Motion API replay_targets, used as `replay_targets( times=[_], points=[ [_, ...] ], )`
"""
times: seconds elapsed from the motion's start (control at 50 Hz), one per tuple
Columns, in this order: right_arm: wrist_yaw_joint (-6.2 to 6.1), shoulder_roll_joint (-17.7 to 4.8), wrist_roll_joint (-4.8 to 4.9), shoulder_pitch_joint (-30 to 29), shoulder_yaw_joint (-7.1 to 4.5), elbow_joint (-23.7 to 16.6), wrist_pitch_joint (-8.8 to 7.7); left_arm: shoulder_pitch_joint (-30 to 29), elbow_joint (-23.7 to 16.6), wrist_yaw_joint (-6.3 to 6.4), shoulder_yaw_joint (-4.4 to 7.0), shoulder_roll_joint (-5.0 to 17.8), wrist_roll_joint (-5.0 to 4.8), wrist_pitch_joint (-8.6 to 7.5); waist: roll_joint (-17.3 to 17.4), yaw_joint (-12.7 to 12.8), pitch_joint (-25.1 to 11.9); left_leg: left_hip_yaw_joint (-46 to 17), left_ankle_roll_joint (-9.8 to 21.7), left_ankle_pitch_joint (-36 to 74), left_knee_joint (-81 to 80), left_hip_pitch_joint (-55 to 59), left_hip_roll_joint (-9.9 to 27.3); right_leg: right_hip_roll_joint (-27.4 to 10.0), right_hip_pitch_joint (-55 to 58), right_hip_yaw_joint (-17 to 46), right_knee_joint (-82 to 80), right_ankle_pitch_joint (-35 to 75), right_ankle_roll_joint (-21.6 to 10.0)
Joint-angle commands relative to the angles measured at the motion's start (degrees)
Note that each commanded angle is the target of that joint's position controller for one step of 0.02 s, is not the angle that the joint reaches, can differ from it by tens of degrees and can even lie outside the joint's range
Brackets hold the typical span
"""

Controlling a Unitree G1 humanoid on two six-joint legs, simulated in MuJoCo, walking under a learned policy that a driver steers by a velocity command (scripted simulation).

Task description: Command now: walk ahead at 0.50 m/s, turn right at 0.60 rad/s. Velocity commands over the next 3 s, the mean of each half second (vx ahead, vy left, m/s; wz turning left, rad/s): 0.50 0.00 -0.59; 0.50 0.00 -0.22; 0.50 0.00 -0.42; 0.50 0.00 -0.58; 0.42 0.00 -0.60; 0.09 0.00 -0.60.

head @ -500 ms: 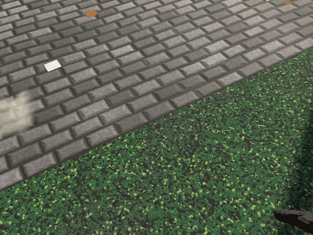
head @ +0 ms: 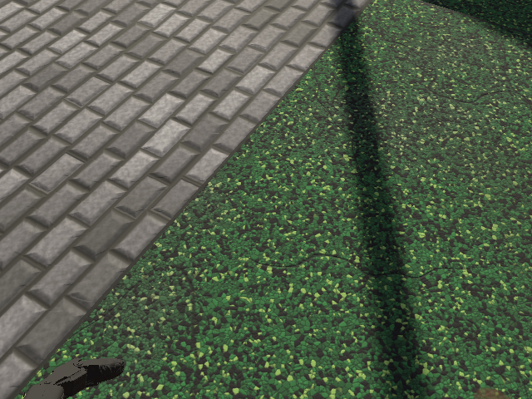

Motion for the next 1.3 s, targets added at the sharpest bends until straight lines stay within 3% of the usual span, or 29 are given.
replay_targets(
  times=[0.02, 0.04, 0.06, 0.08, 0.1, 0.12, 0.16, 0.24, 0.32, 0.38, 0.48, 0.5, 0.52, 0.54, 0.56, 0.6, 0.66, 0.8, 0.92, 0.96, 1.0, 1.02, 1.04, 1.06, 1.08, 1.1, 1.12, 1.18, 1.3],
  points=[
    [-0.84, -10.84, 0.59, -2.84, -2.31, -3.77, 0.15, 16.97, 0.14, 0.93, 5.47, 11.41, -0.06, 0.04, 4.95, 13.29, -10.20, -1.28, 6.25, 59.00, 25.60, -9.55, 10.24, 6.60, 27.91, -2.96, -4.71, 0.32, -5.41],
    [-0.64, -4.76, -2.11, -0.43, -0.33, -5.81, -0.32, 22.01, 1.35, 2.19, 6.76, 16.99, -0.48, 0.48, -7.34, 12.24, -14.87, -1.39, 3.31, 20.56, 45.77, -30.22, 5.12, -6.13, 46.67, 17.89, -5.13, -0.09, -10.90],
    [0.03, -2.26, -2.02, 0.46, 1.26, -8.75, -2.34, 19.89, -0.90, 1.73, 6.29, 19.32, -0.42, -0.67, -14.01, 8.77, -24.18, -13.80, 1.69, -11.16, 60.56, -46.17, -5.11, -16.87, 56.66, 50.02, -15.45, -12.15, -21.09],
    [0.78, -7.82, 0.19, -6.40, -0.11, -9.73, -3.82, 19.82, -0.72, 1.23, 4.72, 13.81, -0.07, -1.55, -6.00, 12.37, -20.98, -20.09, 2.56, -6.85, 62.30, -52.47, -1.70, -15.76, 54.82, 45.87, -18.85, -13.97, -17.62],
    [1.09, -7.77, 1.03, -9.00, 0.11, -10.75, -4.68, 18.07, -0.06, 1.22, 4.00, 11.88, 0.16, -2.17, -5.01, 11.19, -13.34, -19.06, 3.68, -1.80, 58.71, -53.54, 0.33, -13.73, 47.23, 37.70, -19.10, -10.55, -15.47],
    [0.63, -6.96, -0.19, -8.95, 0.24, -10.00, -4.96, 14.22, -0.25, 1.32, 3.51, 10.59, 0.13, -2.41, 0.11, 8.27, -9.13, -19.06, 3.60, 2.25, 53.51, -50.29, 2.63, -11.05, 38.60, 31.70, -19.18, -4.87, -13.49],
    [0.49, -7.66, -1.69, -7.24, -0.38, -9.22, -3.95, 9.30, -1.56, 1.75, 2.61, 8.47, 1.05, -2.50, -1.56, 4.50, -6.17, -19.33, 2.63, 6.09, 47.62, -43.14, 4.55, -8.02, 27.83, 25.64, -21.14, 4.74, -12.49],
    [0.35, -4.73, -2.52, -9.72, 0.34, -9.89, -2.27, 10.33, -0.02, 3.12, 2.94, 9.87, 0.74, -2.87, -1.02, 4.16, -4.04, -17.46, -0.74, 12.57, 37.34, -41.30, 3.18, -5.56, 20.01, 19.83, -23.00, 12.05, -12.79],
    [0.99, -2.38, -2.06, -18.73, 1.47, -11.95, -2.58, 13.41, 1.88, 4.05, 3.18, 10.59, 0.17, -2.26, -2.70, 7.69, -2.16, -17.08, -1.39, 27.15, 19.64, -36.94, -0.27, -2.14, 17.13, 16.83, -22.00, 5.19, -9.26],
    [1.69, -3.51, -1.12, -22.33, 1.22, -13.28, -3.15, 16.24, 3.52, 4.15, 3.37, 10.91, -0.28, -1.96, -3.40, 9.06, -1.70, -18.11, -0.74, 29.36, 13.76, -33.98, -1.92, -3.52, 18.65, 20.28, -19.87, 0.88, -8.31],
    [1.86, -6.66, -1.02, -14.42, -0.69, -11.74, -4.16, 15.62, 4.20, 4.37, 2.94, 8.82, -0.03, -1.11, -6.35, 4.30, -3.90, -17.55, 3.45, 20.88, 7.97, -23.87, -2.64, -4.12, 23.91, 25.60, -9.53, 2.80, -5.35],
    [1.59, -8.36, -1.99, -8.39, -1.42, -10.79, -4.52, 16.22, 4.08, 4.16, 1.86, 5.84, 0.38, -1.25, -4.69, 1.75, -9.05, -19.89, 6.05, 20.66, 8.38, -13.35, 1.02, -1.14, 21.85, 22.55, -0.28, 4.14, -3.44],
    [1.28, -12.47, -3.34, -1.19, -2.33, -10.04, -4.61, 21.18, 3.29, 4.14, 0.72, 2.36, 0.26, -1.53, 5.66, 1.49, -17.75, -36.24, 12.60, 15.63, 7.95, 6.14, 12.60, 5.00, 7.93, 16.11, 17.83, -6.76, 0.38],
    [2.12, -13.29, -2.37, 3.47, -3.00, -7.33, -3.81, 26.04, 3.34, 4.27, 0.31, 2.87, -0.87, -2.06, 20.79, 2.43, -21.19, -59.26, 18.56, -0.40, 0.04, 13.78, 19.96, 7.89, -5.78, 12.53, 32.09, -27.26, 2.87],
    [2.25, -8.33, -1.01, 1.77, -1.68, -7.95, -3.60, 22.49, 4.30, 4.28, 1.36, 7.92, -1.18, -2.03, 13.33, 1.07, -14.14, -58.38, 17.12, -10.49, -2.25, 9.48, 18.86, 4.87, -11.40, 14.52, 37.77, -24.16, 3.26],
    [1.90, -5.23, -1.69, -3.74, -0.50, -8.53, -2.73, 12.71, 2.47, 4.26, 1.66, 9.03, 0.10, -2.06, 5.60, 1.35, -4.25, -43.59, 14.55, -1.17, -3.47, -3.95, 14.38, 1.49, -11.08, 11.01, 36.31, -16.21, 3.10],
    [1.57, -2.99, -2.09, -5.62, 0.42, -7.67, -2.93, 12.26, 2.47, 3.56, 1.33, 5.98, 0.25, -2.29, 7.70, 4.36, -2.39, -33.80, 14.49, 11.60, -6.80, -12.19, 10.09, -2.02, -5.39, 9.18, 28.52, -11.52, 2.88],
    [1.00, -7.47, -0.58, -2.09, -0.47, -4.72, -2.47, 2.20, 0.40, 2.52, -0.57, 2.28, 0.80, -3.27, 5.69, 1.86, -1.02, -22.15, 14.83, 23.88, -10.22, -13.11, 8.57, -2.56, -2.93, 4.65, 5.63, 3.94, 4.51],
    [0.85, -9.04, 0.28, 3.01, -0.65, -1.70, -0.91, -5.27, -1.81, 1.12, -0.31, 3.70, -0.02, -3.85, 6.26, 0.40, 0.72, -21.15, 12.97, 26.37, -7.42, -7.77, 11.43, -0.19, 1.12, 3.17, -4.67, 4.86, 2.84],
    [0.54, -10.04, 0.44, 2.21, -0.90, -1.37, -0.23, -1.93, -1.10, 1.01, 0.49, 5.37, 0.22, -4.02, 6.63, 3.48, -1.11, -20.09, 11.60, 35.78, -2.52, -6.16, 11.61, 1.38, 7.63, 1.77, -7.62, 2.52, 0.99],
    [0.02, -7.89, -0.33, 1.49, 0.01, -2.02, -0.09, 13.06, 3.37, 1.73, 2.90, 10.07, 0.73, -3.60, 4.38, 10.66, -11.26, -13.81, 8.10, 43.35, 16.51, -12.06, 6.86, 0.79, 29.67, 2.59, -7.96, 3.60, -2.69],
    [0.05, -3.03, -1.92, 5.00, 1.79, -4.61, -0.99, 20.48, 4.13, 2.28, 4.18, 16.23, 1.67, -3.11, -7.24, 10.96, -20.15, -10.45, 4.15, 23.54, 38.43, -31.97, 0.69, -13.55, 51.06, 24.96, -7.43, 1.58, -10.42],
    [0.27, -2.24, -1.66, 5.45, 2.29, -4.57, -2.31, 22.00, 5.03, 1.99, 3.90, 15.23, 0.20, -2.84, -15.17, 10.63, -24.05, -15.82, 2.81, -7.50, 50.60, -44.96, -4.90, -18.53, 56.36, 44.84, -16.64, -8.31, -16.05],
    [0.84, -7.18, -0.24, 1.37, 0.99, -5.68, -3.39, 19.19, 4.63, 1.81, 2.62, 11.66, 0.04, -2.94, -10.12, 11.02, -16.66, -19.14, 3.51, -6.08, 54.89, -51.60, -1.35, -16.77, 51.57, 40.98, -18.49, -13.63, -13.93],
    [1.09, -7.34, 0.42, -3.05, 1.02, -6.83, -3.99, 15.88, 4.03, 1.83, 2.08, 9.91, 0.46, -3.04, -6.90, 10.21, -10.67, -18.17, 4.24, -1.09, 53.55, -52.32, 0.86, -14.19, 44.34, 33.72, -19.19, -10.84, -12.36],
    [0.97, -6.71, -0.47, -4.62, 1.08, -7.06, -4.13, 12.94, 3.79, 1.75, 1.75, 8.88, 0.88, -3.08, -2.78, 8.44, -6.67, -17.78, 4.00, 2.90, 49.68, -50.19, 2.41, -11.93, 36.81, 28.86, -20.55, -5.44, -11.44],
    [0.80, -6.67, -1.51, -4.71, 0.73, -7.00, -3.84, 10.75, 3.36, 1.72, 1.33, 7.52, 1.25, -3.21, -2.42, 6.56, -5.01, -18.28, 3.54, 5.55, 45.71, -46.73, 3.70, -10.05, 31.35, 25.75, -21.97, -0.58, -10.79],
    [0.88, -4.59, -2.11, -4.03, 0.97, -7.29, -2.64, 9.21, 3.40, 2.23, 1.55, 7.60, 1.01, -3.46, -3.53, 3.84, -4.20, -17.62, 1.41, 8.70, 39.58, -41.27, 3.49, -7.96, 23.40, 21.72, -25.08, 5.67, -11.89],
    [1.25, -2.13, -1.86, -17.53, 2.11, -11.14, -2.68, 14.50, 6.12, 3.88, 2.83, 10.76, 0.15, -3.15, -2.29, 7.68, -0.88, -17.45, -0.40, 27.79, 17.02, -35.66, -0.34, -4.40, 17.32, 16.40, -25.10, 3.63, -8.88]
  ],
)
Next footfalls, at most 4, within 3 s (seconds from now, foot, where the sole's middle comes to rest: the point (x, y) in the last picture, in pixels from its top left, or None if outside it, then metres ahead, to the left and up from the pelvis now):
0.02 right None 0.18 -0.10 -0.76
0.50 left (239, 383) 0.49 0.06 -0.76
1.00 right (364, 311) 0.64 -0.28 -0.76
1.48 left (317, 211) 0.98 -0.20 -0.76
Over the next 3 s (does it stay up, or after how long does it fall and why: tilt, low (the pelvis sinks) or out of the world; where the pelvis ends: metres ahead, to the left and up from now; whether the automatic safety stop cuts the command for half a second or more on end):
stays up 1.12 -0.70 0.01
